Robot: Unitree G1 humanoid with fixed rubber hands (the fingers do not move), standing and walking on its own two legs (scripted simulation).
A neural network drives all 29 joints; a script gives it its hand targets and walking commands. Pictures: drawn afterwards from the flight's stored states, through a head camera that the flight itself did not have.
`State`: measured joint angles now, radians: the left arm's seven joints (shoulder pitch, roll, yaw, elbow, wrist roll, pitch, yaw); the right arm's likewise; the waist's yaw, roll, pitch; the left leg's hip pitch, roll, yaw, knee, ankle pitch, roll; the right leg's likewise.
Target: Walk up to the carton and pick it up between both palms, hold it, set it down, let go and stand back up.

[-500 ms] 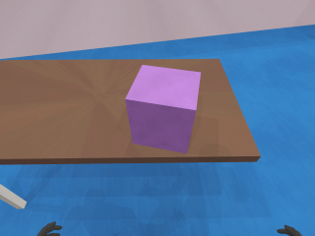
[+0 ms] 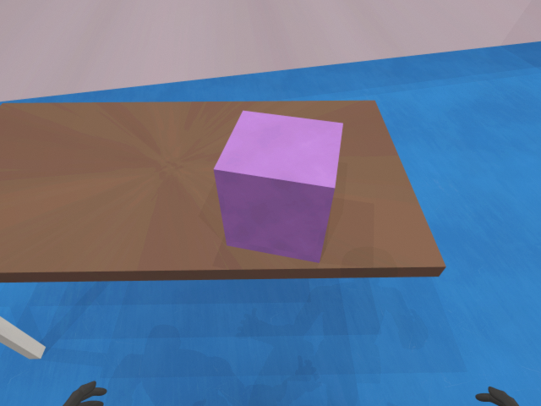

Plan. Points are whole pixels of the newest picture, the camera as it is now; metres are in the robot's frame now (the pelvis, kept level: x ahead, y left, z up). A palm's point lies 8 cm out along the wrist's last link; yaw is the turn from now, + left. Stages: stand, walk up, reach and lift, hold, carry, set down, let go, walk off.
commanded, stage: walk up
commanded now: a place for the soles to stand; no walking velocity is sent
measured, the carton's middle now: (281, 187) +0.53 +0.02 +0.00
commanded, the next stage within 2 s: none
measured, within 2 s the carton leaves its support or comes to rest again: neither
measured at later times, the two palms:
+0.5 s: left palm out of the picture +0.13 +0.29 -0.07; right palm out of the picture +0.08 -0.34 -0.04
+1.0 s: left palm (126, 364) +0.21 +0.25 -0.06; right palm out of the picture +0.14 -0.39 -0.07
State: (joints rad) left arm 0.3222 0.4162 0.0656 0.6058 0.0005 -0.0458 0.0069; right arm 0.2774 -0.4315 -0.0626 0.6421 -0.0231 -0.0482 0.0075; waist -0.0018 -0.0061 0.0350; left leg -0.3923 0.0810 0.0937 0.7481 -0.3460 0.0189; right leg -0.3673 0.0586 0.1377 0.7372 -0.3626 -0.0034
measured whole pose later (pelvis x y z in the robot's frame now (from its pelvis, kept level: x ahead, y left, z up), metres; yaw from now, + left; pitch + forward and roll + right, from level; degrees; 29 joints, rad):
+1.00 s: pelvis +0.08 -0.06 +0.00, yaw -4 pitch -1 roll -1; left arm 0.33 0.42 0.06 0.61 0.00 -0.05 -0.01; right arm 0.35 -0.44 -0.09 0.64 -0.02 -0.06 0.01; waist -0.02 0.03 0.08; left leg -0.45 0.07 0.00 0.83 -0.44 0.01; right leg -0.36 0.02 0.10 0.69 -0.32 0.00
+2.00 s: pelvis +0.08 -0.02 +0.00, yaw -2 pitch -1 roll -1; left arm 0.31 0.42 0.06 0.62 0.00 -0.04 0.06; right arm 0.26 -0.44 -0.07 0.64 -0.02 0.02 0.01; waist -0.02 0.02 0.13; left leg -0.43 0.02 0.00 0.87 -0.44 0.01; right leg -0.39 -0.03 0.10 0.72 -0.34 0.01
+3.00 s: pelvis +0.04 +0.00 +0.01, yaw -3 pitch +1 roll +1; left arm 0.30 0.42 0.06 0.63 0.00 -0.03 -0.01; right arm 0.27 -0.43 -0.04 0.67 -0.02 -0.04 0.01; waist -0.02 -0.03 0.02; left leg -0.36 0.00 0.03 0.63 -0.28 0.02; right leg -0.27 0.02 0.09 0.67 -0.40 -0.02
